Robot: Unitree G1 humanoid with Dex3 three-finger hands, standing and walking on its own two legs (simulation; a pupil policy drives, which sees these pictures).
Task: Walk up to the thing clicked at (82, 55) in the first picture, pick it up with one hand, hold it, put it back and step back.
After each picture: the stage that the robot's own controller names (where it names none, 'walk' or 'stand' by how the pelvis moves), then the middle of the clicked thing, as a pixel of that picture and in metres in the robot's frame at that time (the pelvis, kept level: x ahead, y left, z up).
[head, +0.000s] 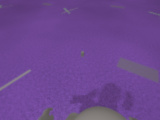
stand; (82, 54) +1.31 +0.15 -0.72
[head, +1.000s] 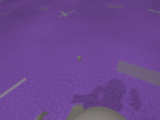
walk; (79, 58) +1.18 +0.27 -0.72
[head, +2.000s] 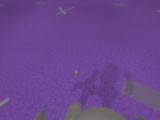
walk; (76, 73) +0.73 +0.25 -0.71
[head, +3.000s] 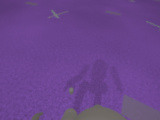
walk; (71, 91) +0.46 +0.19 -0.71
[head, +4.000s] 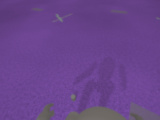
stand; (73, 97) +0.37 +0.21 -0.71
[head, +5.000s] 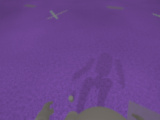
stand; (71, 99) +0.32 +0.23 -0.71
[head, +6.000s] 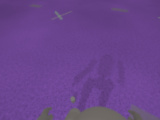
stand; (73, 99) +0.32 +0.21 -0.72
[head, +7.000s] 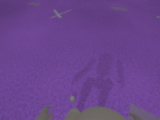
stand; (72, 99) +0.32 +0.20 -0.72
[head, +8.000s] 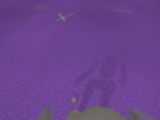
stand; (74, 100) +0.32 +0.20 -0.72
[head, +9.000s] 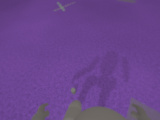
stand; (73, 91) +0.37 +0.22 -0.70
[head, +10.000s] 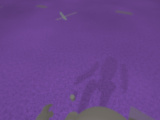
stand; (72, 97) +0.36 +0.21 -0.72
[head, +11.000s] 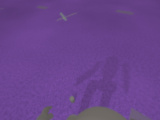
stand; (72, 99) +0.34 +0.22 -0.72
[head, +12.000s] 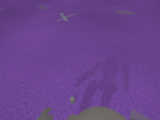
stand; (72, 100) +0.34 +0.21 -0.72
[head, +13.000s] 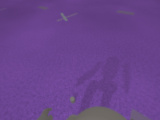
stand; (72, 100) +0.34 +0.21 -0.72
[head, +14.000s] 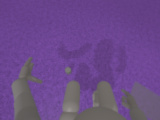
go down; (68, 71) +0.41 +0.19 -0.46
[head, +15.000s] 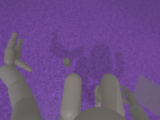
go down; (66, 62) +0.46 +0.18 -0.33
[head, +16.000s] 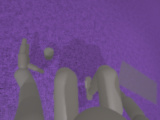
close in; (48, 54) +0.45 +0.21 -0.24
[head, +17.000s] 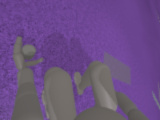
close; (28, 52) +0.44 +0.24 -0.23
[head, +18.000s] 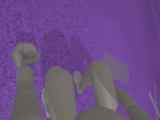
lift; (29, 52) +0.43 +0.23 -0.24
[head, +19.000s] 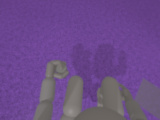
lift; (62, 71) +0.33 +0.20 -0.07
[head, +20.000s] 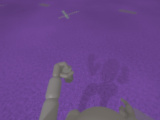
lift; (67, 74) +0.33 +0.16 +0.02
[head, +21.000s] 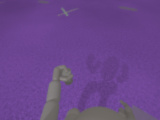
hold; (67, 77) +0.32 +0.17 -0.01
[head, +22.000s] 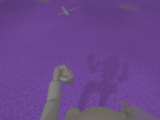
hold; (67, 76) +0.32 +0.17 -0.01
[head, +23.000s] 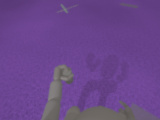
crouch; (68, 76) +0.33 +0.16 -0.02
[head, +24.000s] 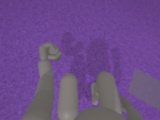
crouch; (55, 54) +0.46 +0.21 -0.11
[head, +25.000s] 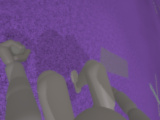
lower; (19, 53) +0.45 +0.24 -0.24
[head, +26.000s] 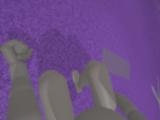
lower; (22, 52) +0.45 +0.25 -0.24
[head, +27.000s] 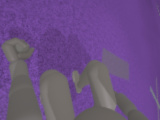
lower; (23, 51) +0.45 +0.24 -0.24
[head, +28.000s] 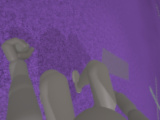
lower; (23, 51) +0.45 +0.24 -0.24
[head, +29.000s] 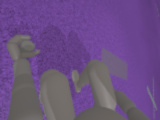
open; (25, 50) +0.45 +0.22 -0.25
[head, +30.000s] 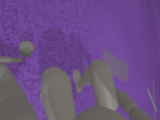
stand; (26, 49) +0.44 +0.24 -0.24
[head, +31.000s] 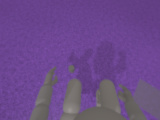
stand; (71, 69) +0.44 +0.17 -0.44
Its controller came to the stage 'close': yes
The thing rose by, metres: 0.71
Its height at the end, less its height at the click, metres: +0.00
